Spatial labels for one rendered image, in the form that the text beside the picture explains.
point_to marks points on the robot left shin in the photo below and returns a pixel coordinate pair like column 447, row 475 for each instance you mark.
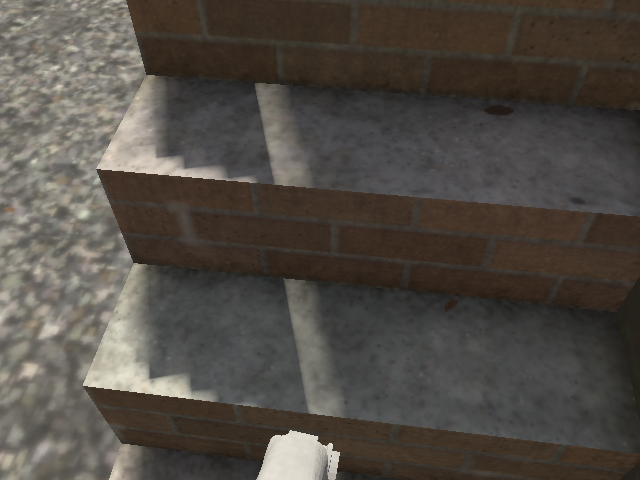
column 271, row 441

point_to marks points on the left robot thigh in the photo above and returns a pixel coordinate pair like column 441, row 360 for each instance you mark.
column 299, row 456

